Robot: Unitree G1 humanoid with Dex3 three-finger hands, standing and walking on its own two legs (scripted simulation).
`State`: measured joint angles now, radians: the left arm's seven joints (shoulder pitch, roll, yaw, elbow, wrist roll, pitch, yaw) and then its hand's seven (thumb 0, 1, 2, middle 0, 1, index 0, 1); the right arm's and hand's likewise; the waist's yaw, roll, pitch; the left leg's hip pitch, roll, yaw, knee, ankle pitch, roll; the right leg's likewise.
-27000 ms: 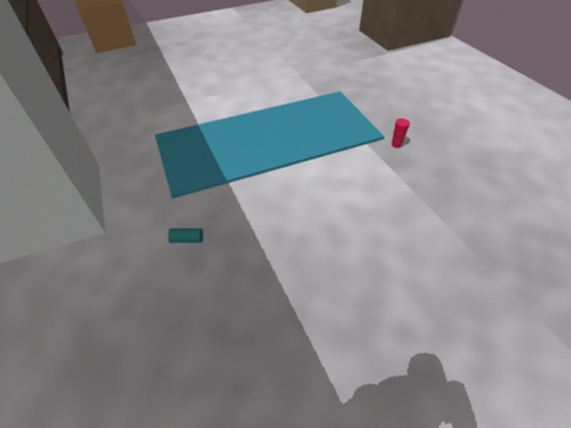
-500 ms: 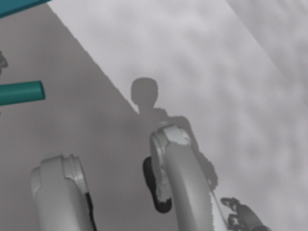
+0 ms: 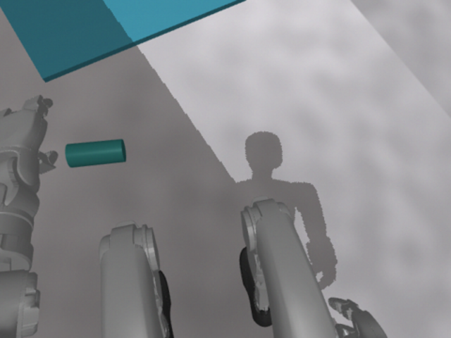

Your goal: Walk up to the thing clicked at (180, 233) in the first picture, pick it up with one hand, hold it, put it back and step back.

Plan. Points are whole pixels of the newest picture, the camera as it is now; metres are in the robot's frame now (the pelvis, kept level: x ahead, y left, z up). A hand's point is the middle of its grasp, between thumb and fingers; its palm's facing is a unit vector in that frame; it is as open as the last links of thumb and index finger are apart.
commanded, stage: home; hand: left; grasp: from above
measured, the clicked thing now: (97, 153) +0.53 +0.25 -0.37
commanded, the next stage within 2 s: none
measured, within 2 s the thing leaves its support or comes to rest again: neither
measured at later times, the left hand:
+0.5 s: hand (7, 255) +0.28 +0.21 +0.09, palm faces -0.06 -0.89 -0.45, open 7.4 cm
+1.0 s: hand out of the picture +0.23 +0.20 +0.27, palm faces +0.17 -0.96 -0.21, open 7.4 cm
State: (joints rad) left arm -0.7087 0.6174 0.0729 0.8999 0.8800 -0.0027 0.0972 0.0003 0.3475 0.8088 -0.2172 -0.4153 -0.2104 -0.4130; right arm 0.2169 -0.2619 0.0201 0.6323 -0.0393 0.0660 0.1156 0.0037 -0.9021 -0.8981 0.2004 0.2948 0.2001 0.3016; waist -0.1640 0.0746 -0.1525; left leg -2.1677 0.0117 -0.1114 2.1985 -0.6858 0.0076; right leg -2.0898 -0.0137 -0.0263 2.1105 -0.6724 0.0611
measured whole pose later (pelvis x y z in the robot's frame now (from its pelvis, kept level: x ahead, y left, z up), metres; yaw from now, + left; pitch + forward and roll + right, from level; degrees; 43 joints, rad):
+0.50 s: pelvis +0.02 -0.01 +0.18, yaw +5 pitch +25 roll -4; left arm -0.02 0.33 0.01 0.27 0.17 0.28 0.08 0.01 0.89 0.90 -0.21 -0.30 -0.21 -0.30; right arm 0.09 -0.22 0.02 0.55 0.04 -0.07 -0.05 0.01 -0.91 -0.90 0.20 0.29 0.20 0.30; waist -0.06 0.04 -0.19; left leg -1.44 0.03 -0.08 1.60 -0.60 -0.02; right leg -1.39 -0.03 -0.04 1.54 -0.59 0.03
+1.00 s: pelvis +0.08 +0.00 +0.31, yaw +7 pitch +12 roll -3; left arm 0.50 0.22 0.04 -0.14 -0.07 0.46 0.05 0.01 0.91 0.90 -0.21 -0.30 -0.20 -0.30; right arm 0.30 -0.22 0.03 0.52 0.02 -0.18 -0.18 0.01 -0.90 -0.90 0.20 0.29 0.20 0.30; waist -0.05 0.06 -0.19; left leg -0.75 0.04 -0.06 1.04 -0.50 -0.01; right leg -0.69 -0.02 -0.05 0.96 -0.48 0.03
